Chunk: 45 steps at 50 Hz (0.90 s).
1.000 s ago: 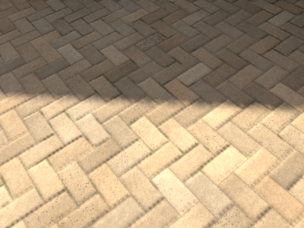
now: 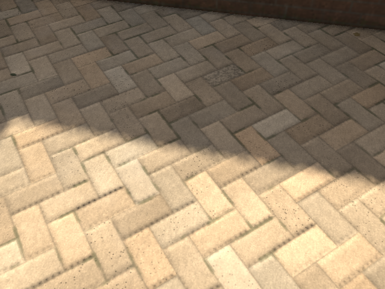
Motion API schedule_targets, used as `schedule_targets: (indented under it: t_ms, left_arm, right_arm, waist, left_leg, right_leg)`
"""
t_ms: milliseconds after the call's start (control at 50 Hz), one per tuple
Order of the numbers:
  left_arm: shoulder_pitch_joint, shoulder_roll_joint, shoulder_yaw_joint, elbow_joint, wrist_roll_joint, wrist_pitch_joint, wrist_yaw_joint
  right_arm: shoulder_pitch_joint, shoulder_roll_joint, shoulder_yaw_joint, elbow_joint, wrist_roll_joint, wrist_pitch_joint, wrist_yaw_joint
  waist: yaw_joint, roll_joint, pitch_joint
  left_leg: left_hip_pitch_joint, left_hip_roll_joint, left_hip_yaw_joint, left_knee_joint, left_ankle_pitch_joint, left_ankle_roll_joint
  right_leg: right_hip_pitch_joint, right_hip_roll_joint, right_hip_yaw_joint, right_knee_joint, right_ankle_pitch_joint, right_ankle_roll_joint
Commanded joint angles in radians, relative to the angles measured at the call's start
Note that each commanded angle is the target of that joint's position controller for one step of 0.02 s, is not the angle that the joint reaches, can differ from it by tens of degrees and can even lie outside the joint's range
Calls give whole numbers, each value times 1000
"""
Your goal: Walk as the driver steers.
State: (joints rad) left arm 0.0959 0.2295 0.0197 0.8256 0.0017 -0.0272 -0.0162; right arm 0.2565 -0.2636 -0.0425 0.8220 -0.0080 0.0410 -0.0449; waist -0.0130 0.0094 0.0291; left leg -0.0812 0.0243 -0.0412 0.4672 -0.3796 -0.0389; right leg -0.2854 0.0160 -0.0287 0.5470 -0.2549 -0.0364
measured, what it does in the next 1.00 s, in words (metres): walks ahead, turning right: right foot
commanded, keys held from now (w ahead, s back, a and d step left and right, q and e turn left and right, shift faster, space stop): w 0.28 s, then w+e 0.72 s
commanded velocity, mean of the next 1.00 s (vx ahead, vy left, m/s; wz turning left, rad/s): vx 0.39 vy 0.00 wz -0.29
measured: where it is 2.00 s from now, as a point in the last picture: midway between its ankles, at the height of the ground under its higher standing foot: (278, 190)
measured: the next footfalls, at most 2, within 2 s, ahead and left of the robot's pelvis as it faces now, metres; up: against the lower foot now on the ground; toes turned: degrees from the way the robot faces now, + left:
right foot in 0.64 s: +0.36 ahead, -0.13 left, +0.00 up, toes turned -11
left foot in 1.14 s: +0.69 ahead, -0.03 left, +0.00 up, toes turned -30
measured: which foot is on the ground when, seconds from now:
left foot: down 0.00-0.64, up 0.66-1.00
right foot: down 0.00-0.22, up 0.24-0.62, down 0.64-1.00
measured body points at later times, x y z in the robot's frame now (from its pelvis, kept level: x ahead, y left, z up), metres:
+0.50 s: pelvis +0.10 +0.02 +0.01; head +0.13 +0.03 +0.45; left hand +0.31 +0.25 -0.11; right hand +0.03 -0.23 -0.12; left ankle -0.03 +0.13 -0.73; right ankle +0.26 -0.14 -0.68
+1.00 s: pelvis +0.38 -0.06 +0.01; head +0.41 -0.08 +0.46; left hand +0.53 +0.19 -0.10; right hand +0.50 -0.37 -0.07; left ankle +0.63 +0.06 -0.67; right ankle +0.32 -0.12 -0.73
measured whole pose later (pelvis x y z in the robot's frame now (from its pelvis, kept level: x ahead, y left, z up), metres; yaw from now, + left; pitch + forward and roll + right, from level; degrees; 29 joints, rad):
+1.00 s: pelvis +0.38 -0.06 +0.01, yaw -20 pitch +2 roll +0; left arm 0.31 0.28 0.06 0.80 -0.02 -0.06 0.00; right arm 0.08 -0.29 -0.06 0.68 -0.01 -0.11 -0.02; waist 0.07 0.03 0.03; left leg -0.68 0.10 -0.12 0.66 0.04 -0.06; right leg -0.13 0.14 0.13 0.34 -0.22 -0.10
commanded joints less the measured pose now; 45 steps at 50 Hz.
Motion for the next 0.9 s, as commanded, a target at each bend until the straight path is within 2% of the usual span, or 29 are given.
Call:
schedule_targets:
  t_ms: [20, 40, 80, 120, 160, 180, 200, 220, 240, 260, 280, 300, 340, 380, 460, 540, 600, 620, 640, 660, 680, 700, 720, 740, 760, 780, 800, 840, 900]
  left_arm:
    - [-8, 146, 40, -22, -10, -1, 7]
    - [13, 167, 49, -10, -17, 5, 12]
    - [76, 200, 59, 13, -17, 7, 22]
    - [101, 210, 63, 25, -9, -6, 29]
    - [33, 208, 64, 8, -17, -18, 31]
    - [-46, 202, 62, -13, -29, -14, 30]
    - [-103, 181, 58, -28, -35, -7, 29]
    - [-140, 121, 44, -48, -27, -11, 27]
    - [-185, 63, 26, -91, -29, -30, 20]
    - [-181, 131, 44, -94, -40, -48, 19]
    - [-116, 150, 50, -71, -49, -61, 9]
    - [-68, 144, 49, -43, -49, -65, 1]
    - [-79, 139, 51, -31, -38, -67, -11]
    - [-82, 94, 41, -28, -38, -60, -26]
    - [-194, 53, 17, -85, -31, -47, -40]
    - [-263, 74, 14, -136, -33, -46, -57]
    - [-193, 128, 40, -144, -31, -45, -65]
    - [-66, 167, 63, -116, -35, -41, -64]
    - [100, 218, 94, -73, -39, -33, -52]
    - [265, 292, 121, -46, -36, -17, -28]
    - [250, 342, 118, -57, -27, -21, -26]
    - [258, 260, 100, -57, -21, -27, -21]
    - [205, 223, 91, -54, -17, -38, -18]
    - [131, 205, 84, -75, -21, -48, -19]
    - [71, 185, 79, -93, -13, -53, -20]
    - [40, 167, 73, -110, 0, -55, -17]
    - [30, 164, 73, -116, -3, -56, -15]
    - [53, 169, 73, -111, -15, -61, -7]
    - [112, 201, 81, -102, -15, -59, 12]
  right_arm:
    - [72, -85, -24, -13, 4, -2, -7]
    - [59, -81, -24, -17, 6, -5, -8]
    - [21, -67, -21, -42, 14, -27, -9]
    - [5, -76, -26, -49, 28, -57, -1]
    - [56, -76, -30, -26, 31, -84, 14]
    - [120, -63, -30, 7, 31, -94, 21]
    - [192, -57, -33, 54, 21, -99, 26]
    - [290, -91, -45, 94, 6, -101, 25]
    - [354, -183, -67, 97, 11, -110, 31]
    - [283, -185, -61, 67, 1, -121, 32]
    - [227, -134, -47, 48, 4, -131, 28]
    - [204, -115, -43, 40, 11, -136, 28]
    - [206, -95, -36, 41, 5, -133, 30]
    - [225, -68, -28, 49, -4, -127, 31]
    - [221, -104, -33, 50, -4, -130, 21]
    - [245, -129, -39, 70, 11, -131, 21]
    - [218, -170, -51, 60, 12, -115, 14]
    - [206, -181, -55, 54, 8, -103, 8]
    - [194, -185, -54, 41, 7, -97, 3]
    - [195, -164, -42, 9, -7, -106, 0]
    - [297, -5, 5, -32, -10, -139, 24]
    - [151, -109, -18, -48, 30, -180, 34]
    - [70, -147, -30, -83, 61, -196, 36]
    - [46, -144, -29, -84, 48, -205, 26]
    - [48, -143, -38, -79, 25, -202, 18]
    - [72, -139, -42, -79, 13, -188, 17]
    - [83, -127, -43, -86, 7, -175, 18]
    - [63, -111, -42, -109, -9, -154, 17]
    - [-76, -95, -34, -167, -16, -148, 12]
  waist:
    - [3, -43, -78]
    - [16, -65, -51]
    - [41, -143, 5]
    - [43, -188, 44]
    - [-4, -183, 33]
    - [-56, -171, 32]
    - [-97, -132, 35]
    - [-126, 2, 8]
    - [-138, 246, 24]
    - [-110, 219, 108]
    - [-63, 146, 127]
    - [-45, 122, 108]
    - [-51, 82, 93]
    - [-54, 87, 68]
    - [-76, 89, 105]
    - [-76, 93, 136]
    - [0, 140, 39]
    - [69, 152, -43]
    - [153, 129, -133]
    - [202, 0, -235]
    - [72, -239, -385]
    - [152, -140, -369]
    - [129, -112, -209]
    - [79, -6, -126]
    - [34, 20, -81]
    - [-5, -2, -69]
    - [-22, -25, -59]
    - [-28, -41, -32]
    - [13, -48, 7]
  left_leg:
    - [-103, -17, 29, -16, 62, 16]
    - [-160, -33, 51, 32, -36, 26]
    - [-279, -39, 69, 150, -98, 42]
    - [-309, -14, 36, 237, -137, 77]
    - [-229, 15, 20, 200, -140, 122]
    - [-87, 14, 44, 62, -64, 148]
    - [63, -13, 66, -44, 53, 157]
    - [199, 65, -69, -101, -13, 174]
    - [228, 288, -446, -294, -242, 262]
    - [166, 368, -585, -345, -213, 322]
    - [193, 341, -512, -334, -171, 309]
    - [245, 305, -416, -327, -91, 273]
    - [280, 272, -259, -335, 142, 217]
    - [241, 221, -110, -330, 348, 189]
    - [67, 178, 65, -385, 372, 175]
    - [114, 226, 125, -374, 478, 169]
    - [209, 248, 181, -163, 1045, 135]
    - [199, 240, 202, 5, 1194, 117]
    - [86, 213, 216, 223, 1190, 87]
    - [-194, 163, 205, 543, 787, 50]
    - [-562, -54, 74, 883, -175, 1]
    - [-647, -32, -98, 977, -157, 30]
    - [-712, 14, -75, 948, -63, 54]
    - [-661, 60, -68, 868, 20, 62]
    - [-595, 87, -62, 795, 61, 55]
    - [-530, 108, -72, 765, 84, 50]
    - [-503, 115, -67, 728, 91, 38]
    - [-494, 116, -41, 644, 124, 4]
    - [-527, 89, -20, 425, 310, -29]
  right_leg:
    - [149, -94, 130, -99, 87, -78]
    - [135, -116, 179, -142, -155, -100]
    - [113, -234, 388, -282, -497, -170]
    - [60, -312, 520, -360, -554, -213]
    - [-11, -309, 475, -370, -484, -193]
    - [-103, -261, 376, -356, -434, -152]
    - [-207, -181, 250, -281, -363, -101]
    - [-338, -88, 115, -54, -273, -37]
    - [-480, 24, -37, 244, -196, 28]
    - [-570, -16, 51, 386, -274, 14]
    - [-616, -55, 91, 452, -208, 0]
    - [-648, -71, 93, 479, -139, -13]
    - [-657, -98, 105, 458, -22, -20]
    - [-592, -79, 78, 416, 71, -5]
    - [-420, -58, 5, 196, 256, 23]
    - [-354, -44, -32, 67, 255, -20]
    - [-218, 28, -93, 60, 147, -82]
    - [-70, 67, -111, 59, 128, -108]
    - [175, 85, -88, 24, 160, -145]
    - [491, -76, 181, 12, 97, -203]
    - [744, -346, 802, -146, -189, -392]
    - [700, -334, 856, -272, -229, -359]
    - [566, -305, 696, -287, -142, -313]
    - [393, -257, 574, -297, -12, -283]
    - [253, -213, 484, -308, 88, -264]
    - [163, -182, 434, -333, 141, -262]
    - [106, -170, 414, -353, 164, -270]
    - [11, -151, 354, -375, 213, -279]
    - [-39, -103, 302, -374, 228, -246]
Velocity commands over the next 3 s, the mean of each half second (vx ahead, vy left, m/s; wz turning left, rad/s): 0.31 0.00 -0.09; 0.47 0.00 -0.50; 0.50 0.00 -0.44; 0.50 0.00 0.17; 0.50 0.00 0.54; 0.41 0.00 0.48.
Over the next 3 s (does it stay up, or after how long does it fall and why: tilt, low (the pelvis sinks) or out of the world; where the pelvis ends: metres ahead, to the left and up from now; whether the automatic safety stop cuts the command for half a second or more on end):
stays up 1.35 -0.48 0.01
